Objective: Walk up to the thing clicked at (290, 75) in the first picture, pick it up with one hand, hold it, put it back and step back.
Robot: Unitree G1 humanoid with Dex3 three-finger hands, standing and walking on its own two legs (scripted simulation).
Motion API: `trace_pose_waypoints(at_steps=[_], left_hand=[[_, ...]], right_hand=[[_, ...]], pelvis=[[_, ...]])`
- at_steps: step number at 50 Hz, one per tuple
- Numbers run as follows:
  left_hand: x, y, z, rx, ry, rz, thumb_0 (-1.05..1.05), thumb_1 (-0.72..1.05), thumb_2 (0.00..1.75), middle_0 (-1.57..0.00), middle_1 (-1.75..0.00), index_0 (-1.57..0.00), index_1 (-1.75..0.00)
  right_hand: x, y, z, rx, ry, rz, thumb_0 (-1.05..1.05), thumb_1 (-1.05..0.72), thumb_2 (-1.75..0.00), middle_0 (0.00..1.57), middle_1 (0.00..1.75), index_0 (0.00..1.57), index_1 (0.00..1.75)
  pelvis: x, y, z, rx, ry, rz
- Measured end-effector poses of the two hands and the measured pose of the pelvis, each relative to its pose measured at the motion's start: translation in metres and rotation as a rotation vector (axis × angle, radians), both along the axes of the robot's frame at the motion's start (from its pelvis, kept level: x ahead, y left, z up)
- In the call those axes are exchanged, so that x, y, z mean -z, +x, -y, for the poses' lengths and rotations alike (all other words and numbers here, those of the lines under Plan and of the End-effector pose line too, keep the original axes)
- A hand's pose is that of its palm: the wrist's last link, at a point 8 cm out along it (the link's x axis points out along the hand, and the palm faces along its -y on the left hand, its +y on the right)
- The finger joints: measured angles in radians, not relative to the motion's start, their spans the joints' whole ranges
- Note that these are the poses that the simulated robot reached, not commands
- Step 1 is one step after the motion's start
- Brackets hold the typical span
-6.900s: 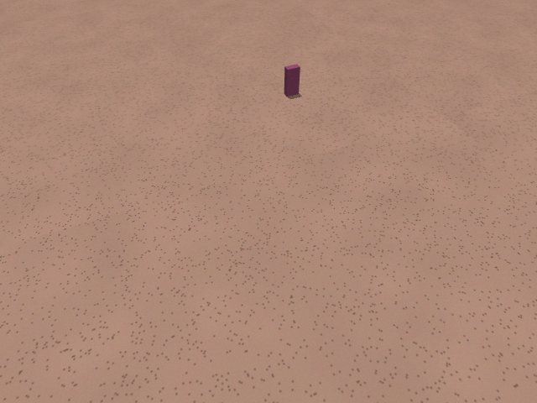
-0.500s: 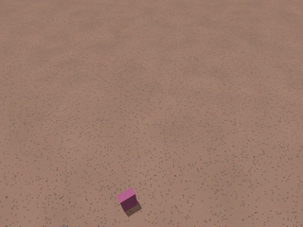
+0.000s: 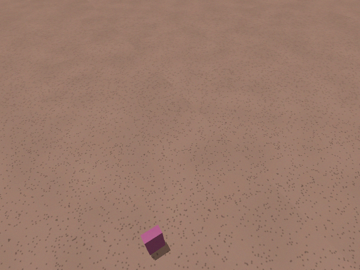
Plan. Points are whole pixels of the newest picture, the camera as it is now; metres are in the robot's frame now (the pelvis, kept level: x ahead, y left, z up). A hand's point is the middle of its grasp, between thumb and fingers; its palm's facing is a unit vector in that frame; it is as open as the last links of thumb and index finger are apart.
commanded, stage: walk up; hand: left
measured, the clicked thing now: (153, 240) +0.38 +0.17 -0.68
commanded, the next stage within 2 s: stand in 0.20 s
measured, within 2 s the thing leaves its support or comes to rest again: neither
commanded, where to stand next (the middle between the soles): +0.04 -0.01 m, yaw +1 degrees
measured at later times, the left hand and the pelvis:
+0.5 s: hand out of the picture +0.08 +0.25 -0.15, palm faces -0.02 -0.94 -0.35, open 7.4 cm; pelvis +0.00 +0.00 +0.00, yaw +0 degrees
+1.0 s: hand out of the picture +0.07 +0.25 -0.15, palm faces -0.02 -0.94 -0.35, open 7.4 cm; pelvis +0.00 +0.00 +0.00, yaw +1 degrees
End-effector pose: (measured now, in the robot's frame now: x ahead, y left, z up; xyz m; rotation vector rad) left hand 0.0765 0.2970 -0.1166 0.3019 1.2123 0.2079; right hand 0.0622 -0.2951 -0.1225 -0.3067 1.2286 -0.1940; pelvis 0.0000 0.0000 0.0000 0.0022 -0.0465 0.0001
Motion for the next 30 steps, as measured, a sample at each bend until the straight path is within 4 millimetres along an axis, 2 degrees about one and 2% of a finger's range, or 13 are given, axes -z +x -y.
trace_pose_waypoints(at_steps=[18, 30], left_hand=[[0.0013, -0.0039, 0.0017, 0.008, 0.000, -0.012, 0.01, 0.90, 0.90, -0.21, -0.30, -0.20, -0.30], [-0.0028, -0.0066, -0.0004, 0.015, 0.016, -0.002, 0.01, 0.90, 0.90, -0.21, -0.30, -0.20, -0.30]], right_hand=[[-0.0045, 0.0107, 0.0013, -0.001, -0.004, 0.008, 0.01, -0.90, -0.90, 0.20, 0.30, 0.20, 0.30], [-0.0032, 0.0063, 0.0006, -0.009, 0.008, 0.003, 0.01, -0.90, -0.90, 0.20, 0.30, 0.20, 0.30]], pelvis=[[-0.0019, -0.0016, 0.0001, -0.001, -0.001, -0.007], [-0.0025, -0.0065, 0.0018, -0.005, -0.001, -0.007]])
